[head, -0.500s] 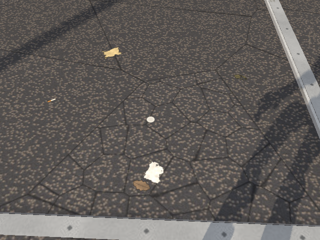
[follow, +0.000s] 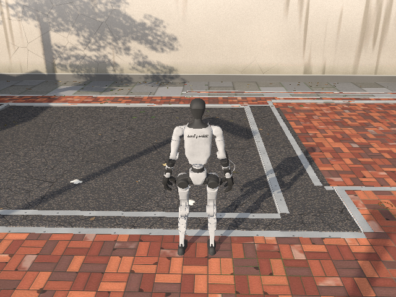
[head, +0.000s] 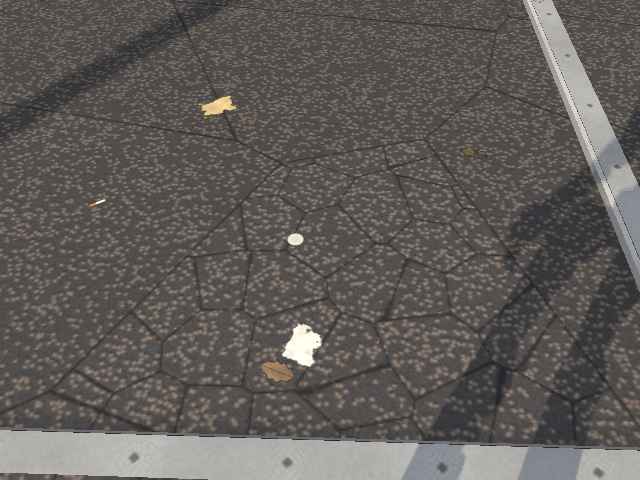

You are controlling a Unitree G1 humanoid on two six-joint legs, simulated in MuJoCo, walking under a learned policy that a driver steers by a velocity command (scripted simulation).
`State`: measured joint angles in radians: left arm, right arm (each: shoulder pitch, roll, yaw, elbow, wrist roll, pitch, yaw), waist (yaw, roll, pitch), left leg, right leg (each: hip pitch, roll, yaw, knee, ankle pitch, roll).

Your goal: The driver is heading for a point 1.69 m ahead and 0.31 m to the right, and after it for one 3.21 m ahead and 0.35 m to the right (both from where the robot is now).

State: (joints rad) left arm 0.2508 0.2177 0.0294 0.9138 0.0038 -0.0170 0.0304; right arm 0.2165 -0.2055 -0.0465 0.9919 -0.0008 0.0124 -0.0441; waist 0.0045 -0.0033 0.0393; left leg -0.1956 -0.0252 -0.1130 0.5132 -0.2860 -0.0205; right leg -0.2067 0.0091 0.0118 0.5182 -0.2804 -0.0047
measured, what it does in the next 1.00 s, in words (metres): stands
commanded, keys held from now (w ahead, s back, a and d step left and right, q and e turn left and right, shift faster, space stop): no key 0.80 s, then w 0.20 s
